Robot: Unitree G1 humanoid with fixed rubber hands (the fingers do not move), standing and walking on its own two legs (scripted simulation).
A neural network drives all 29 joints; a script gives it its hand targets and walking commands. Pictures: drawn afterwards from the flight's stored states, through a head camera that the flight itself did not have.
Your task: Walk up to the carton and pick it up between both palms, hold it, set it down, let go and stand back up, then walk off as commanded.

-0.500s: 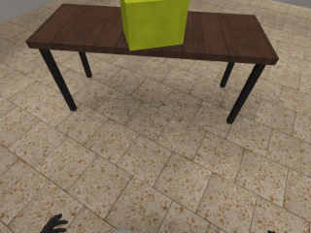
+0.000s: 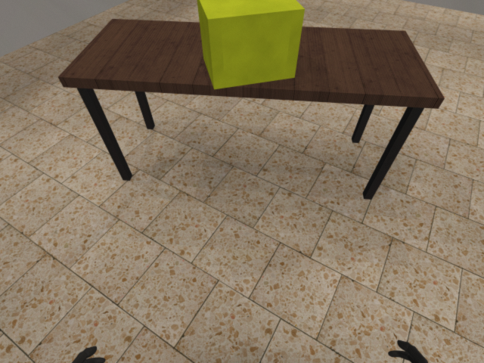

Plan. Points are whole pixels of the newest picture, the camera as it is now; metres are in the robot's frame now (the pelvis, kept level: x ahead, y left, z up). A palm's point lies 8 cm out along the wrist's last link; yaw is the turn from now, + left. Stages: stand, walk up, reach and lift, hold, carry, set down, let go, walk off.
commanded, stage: stand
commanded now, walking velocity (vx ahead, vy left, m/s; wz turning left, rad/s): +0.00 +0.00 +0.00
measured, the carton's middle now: (247, 37) +1.13 +0.03 -0.01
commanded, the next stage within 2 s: none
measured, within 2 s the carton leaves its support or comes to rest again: neither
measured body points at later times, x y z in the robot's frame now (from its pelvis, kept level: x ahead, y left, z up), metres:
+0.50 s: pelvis +0.00 +0.04 +0.00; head +0.00 +0.05 +0.45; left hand +0.08 +0.32 -0.14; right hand +0.07 -0.26 -0.13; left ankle +0.03 +0.12 -0.74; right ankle -0.02 -0.10 -0.74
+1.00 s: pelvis +0.00 +0.05 +0.00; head +0.00 +0.05 +0.45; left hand +0.08 +0.34 -0.13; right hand +0.09 -0.26 -0.12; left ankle +0.03 +0.12 -0.74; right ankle -0.02 -0.10 -0.74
